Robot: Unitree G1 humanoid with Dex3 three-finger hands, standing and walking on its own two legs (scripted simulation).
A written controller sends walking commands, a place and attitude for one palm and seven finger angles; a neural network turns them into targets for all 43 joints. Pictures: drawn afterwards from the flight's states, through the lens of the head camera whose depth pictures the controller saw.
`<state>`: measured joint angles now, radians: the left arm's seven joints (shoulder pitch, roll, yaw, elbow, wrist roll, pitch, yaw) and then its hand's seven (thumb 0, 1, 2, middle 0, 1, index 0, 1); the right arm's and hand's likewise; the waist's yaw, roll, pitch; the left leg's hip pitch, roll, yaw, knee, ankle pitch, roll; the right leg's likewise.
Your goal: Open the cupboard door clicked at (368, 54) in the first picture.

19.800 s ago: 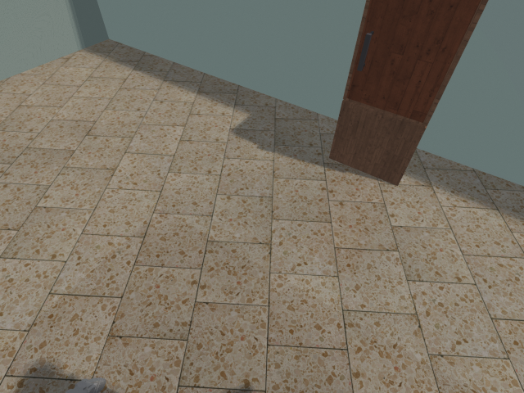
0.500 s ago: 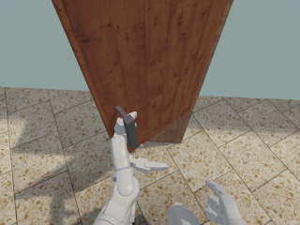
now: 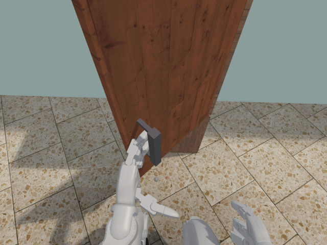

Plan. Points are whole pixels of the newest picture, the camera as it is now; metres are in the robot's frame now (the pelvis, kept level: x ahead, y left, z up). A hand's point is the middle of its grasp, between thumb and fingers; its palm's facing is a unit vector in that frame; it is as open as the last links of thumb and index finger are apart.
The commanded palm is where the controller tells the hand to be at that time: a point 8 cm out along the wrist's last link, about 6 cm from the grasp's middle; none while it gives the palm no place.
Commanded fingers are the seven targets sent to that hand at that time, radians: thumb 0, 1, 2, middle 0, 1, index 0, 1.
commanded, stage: slide the hand sideways off the handle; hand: left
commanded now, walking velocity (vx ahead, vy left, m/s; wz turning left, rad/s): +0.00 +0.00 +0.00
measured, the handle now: (149, 143) +0.35 +0.05 +0.04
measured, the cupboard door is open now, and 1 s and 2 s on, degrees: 46 45 45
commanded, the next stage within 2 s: draw the hand back to the body in 0.66 s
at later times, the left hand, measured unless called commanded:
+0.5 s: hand (131, 194) +0.23 +0.08 +0.03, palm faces -0.03 -1.00 +0.00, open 16.0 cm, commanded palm +0.20 +0.14 +0.03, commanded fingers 0.00 -0.50 0.30 -0.15 -0.30 -0.15 -0.30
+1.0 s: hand (96, 192) +0.22 +0.13 +0.09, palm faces +0.04 -1.00 -0.06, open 16.3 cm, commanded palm +0.19 +0.18 +0.09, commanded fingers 0.00 -0.50 0.30 -0.15 -0.30 -0.15 -0.30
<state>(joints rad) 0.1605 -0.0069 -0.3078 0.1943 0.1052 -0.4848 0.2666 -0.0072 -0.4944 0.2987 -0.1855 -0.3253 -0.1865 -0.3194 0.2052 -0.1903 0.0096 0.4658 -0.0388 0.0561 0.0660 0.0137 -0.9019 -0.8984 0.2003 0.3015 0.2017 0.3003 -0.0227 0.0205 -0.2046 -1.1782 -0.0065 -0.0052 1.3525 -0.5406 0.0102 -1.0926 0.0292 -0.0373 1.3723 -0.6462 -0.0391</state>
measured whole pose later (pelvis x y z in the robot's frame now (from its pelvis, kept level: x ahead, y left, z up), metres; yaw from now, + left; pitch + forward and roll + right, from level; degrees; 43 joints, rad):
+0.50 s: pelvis +0.01 -0.01 -0.01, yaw +0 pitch +22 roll -1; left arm 0.39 0.10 -0.18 0.00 -0.04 -0.52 0.05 -0.01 -0.50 0.30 -0.18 -0.31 -0.21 -0.33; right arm 0.17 -0.20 0.01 0.43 -0.02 0.02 0.02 0.01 -0.90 -0.90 0.20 0.30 0.20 0.30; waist 0.00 0.02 -0.20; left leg -1.20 0.00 -0.04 1.39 -0.57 -0.01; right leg -1.10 0.04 -0.07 1.39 -0.67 -0.06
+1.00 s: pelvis +0.01 +0.00 +0.01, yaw +0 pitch +18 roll -2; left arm 0.52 0.17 -0.06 -0.27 -0.12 -0.36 0.01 -0.01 -0.49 0.30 -0.16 -0.30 -0.16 -0.30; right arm 0.23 -0.19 0.02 0.41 0.01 0.03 -0.02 0.02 -0.90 -0.90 0.20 0.30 0.20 0.30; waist 0.01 0.06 -0.19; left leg -1.09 0.00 -0.04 1.32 -0.55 0.01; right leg -0.98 0.04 -0.07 1.30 -0.64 -0.04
